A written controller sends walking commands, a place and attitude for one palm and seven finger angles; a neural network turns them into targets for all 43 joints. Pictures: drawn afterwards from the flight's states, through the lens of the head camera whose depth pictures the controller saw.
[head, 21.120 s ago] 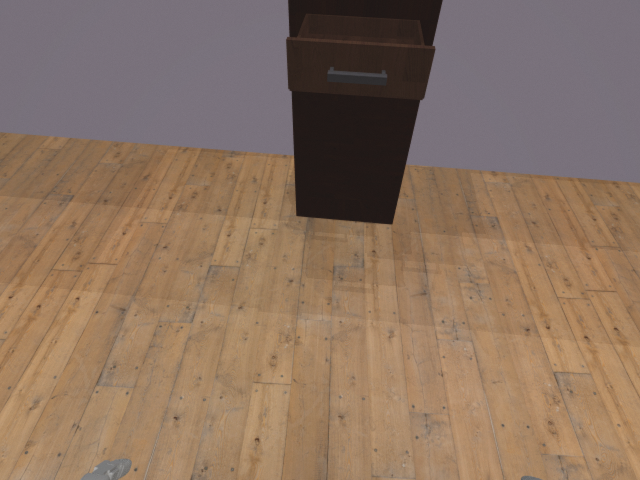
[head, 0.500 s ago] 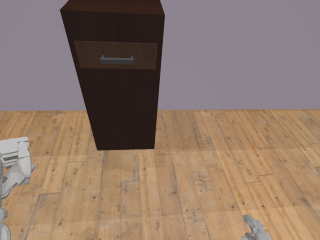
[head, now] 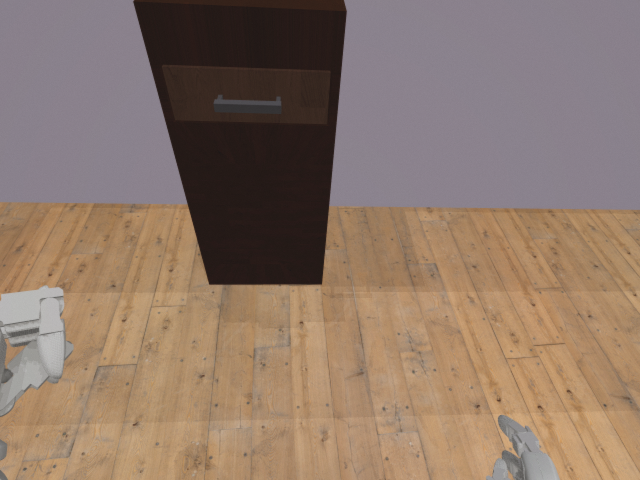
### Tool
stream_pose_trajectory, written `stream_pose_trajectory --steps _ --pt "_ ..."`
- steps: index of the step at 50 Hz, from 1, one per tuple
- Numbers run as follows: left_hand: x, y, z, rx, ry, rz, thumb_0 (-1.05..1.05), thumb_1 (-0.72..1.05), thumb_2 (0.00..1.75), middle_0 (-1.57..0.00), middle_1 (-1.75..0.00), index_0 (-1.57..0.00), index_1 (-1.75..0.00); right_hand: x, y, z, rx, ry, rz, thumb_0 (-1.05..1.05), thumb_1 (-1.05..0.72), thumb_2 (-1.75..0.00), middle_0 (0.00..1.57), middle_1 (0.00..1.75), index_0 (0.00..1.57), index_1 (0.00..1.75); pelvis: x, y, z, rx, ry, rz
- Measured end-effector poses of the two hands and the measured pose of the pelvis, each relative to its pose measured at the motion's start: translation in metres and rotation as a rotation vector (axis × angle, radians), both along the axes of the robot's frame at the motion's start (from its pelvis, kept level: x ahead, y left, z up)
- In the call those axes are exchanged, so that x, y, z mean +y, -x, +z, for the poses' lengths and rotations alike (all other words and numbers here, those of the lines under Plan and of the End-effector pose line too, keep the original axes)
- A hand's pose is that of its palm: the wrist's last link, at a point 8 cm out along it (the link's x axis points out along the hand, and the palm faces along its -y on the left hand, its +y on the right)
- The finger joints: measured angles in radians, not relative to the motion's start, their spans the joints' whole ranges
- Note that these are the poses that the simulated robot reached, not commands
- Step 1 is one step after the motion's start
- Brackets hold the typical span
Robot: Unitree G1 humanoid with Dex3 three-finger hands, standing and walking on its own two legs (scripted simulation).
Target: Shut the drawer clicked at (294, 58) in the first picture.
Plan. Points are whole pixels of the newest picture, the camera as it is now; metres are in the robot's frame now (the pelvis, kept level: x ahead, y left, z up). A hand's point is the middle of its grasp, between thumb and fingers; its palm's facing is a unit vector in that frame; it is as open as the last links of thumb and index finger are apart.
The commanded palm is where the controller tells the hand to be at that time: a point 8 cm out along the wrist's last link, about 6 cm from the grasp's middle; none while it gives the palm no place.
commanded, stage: stop stepping back and stand still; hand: left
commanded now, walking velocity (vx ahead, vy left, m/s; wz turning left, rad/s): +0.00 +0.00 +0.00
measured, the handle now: (248, 102) +0.91 +0.21 +0.01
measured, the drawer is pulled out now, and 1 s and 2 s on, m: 0.00 0.00 0.00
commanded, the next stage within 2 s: let the arm hang, fingers relaxed in 1.04 s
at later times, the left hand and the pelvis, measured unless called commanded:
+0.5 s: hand (49, 323) +0.21 +0.25 +0.17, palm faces +0.36 -0.81 -0.47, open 3.3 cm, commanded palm +0.15 +0.29 +0.19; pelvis +0.02 +0.02 +0.01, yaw +0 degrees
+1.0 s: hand (30, 348) +0.19 +0.27 +0.16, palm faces +0.35 -0.82 -0.44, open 3.3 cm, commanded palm +0.14 +0.31 +0.19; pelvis +0.00 +0.03 +0.01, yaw -1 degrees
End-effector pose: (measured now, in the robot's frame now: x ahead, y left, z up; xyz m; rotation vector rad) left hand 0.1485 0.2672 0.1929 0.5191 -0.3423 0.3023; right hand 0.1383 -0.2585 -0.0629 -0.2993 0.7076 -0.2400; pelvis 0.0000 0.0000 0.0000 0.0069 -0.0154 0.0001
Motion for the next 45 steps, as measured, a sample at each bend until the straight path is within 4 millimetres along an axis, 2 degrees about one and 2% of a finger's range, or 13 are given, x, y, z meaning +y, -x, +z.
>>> stream_pose_trajectory --steps 5,9,15,24,34,45 --pt "0.012 -0.010 0.007 0.020 -0.060 0.056 0.02 0.89 0.90 -1.41 -1.60 -1.41 -1.60 0.016 -0.022 -0.003 -0.031 -0.068 0.029 0.01 -0.90 -0.90 0.20 0.30 0.20 0.30 -0.001 -0.009 0.002 -0.001 -0.004 0.009" --pt "0.012 -0.014 0.000 0.079 -0.028 0.077 0.02 0.89 0.90 -1.40 -1.60 -1.41 -1.60 0.030 -0.034 -0.010 -0.018 -0.131 0.053 0.01 -0.90 -0.90 0.20 0.30 0.20 0.30 -0.001 -0.015 0.003 0.008 0.011 0.007" --pt "0.012 -0.016 -0.017 0.156 0.044 0.071 0.02 0.89 0.90 -1.40 -1.60 -1.41 -1.60 0.043 -0.038 -0.013 0.035 -0.136 0.070 0.01 -0.90 -0.90 0.20 0.30 0.21 0.30 0.006 -0.022 0.006 0.008 0.008 0.006" --pt "0.024 -0.022 -0.002 0.114 0.002 0.059 0.02 0.89 0.90 -1.40 -1.60 -1.41 -1.60 0.051 -0.045 -0.003 0.005 -0.119 0.071 0.01 -0.90 -0.90 0.20 0.30 0.21 0.30 0.015 -0.021 0.009 0.004 0.010 -0.004" --pt "0.029 -0.015 -0.016 0.168 0.047 0.054 0.02 0.89 0.90 -1.40 -1.60 -1.41 -1.60 0.047 -0.032 0.002 0.003 -0.097 0.042 0.01 -0.90 -0.90 0.20 0.30 0.21 0.30 0.021 -0.013 0.011 0.009 0.016 -0.012" --pt "0.037 -0.006 -0.012 0.143 0.046 0.069 0.02 0.89 0.90 -1.40 -1.60 -1.41 -1.60 0.050 -0.015 -0.001 0.032 -0.086 0.039 0.01 -0.90 -0.90 0.20 0.30 0.21 0.30 0.026 -0.005 0.012 0.007 0.020 -0.009"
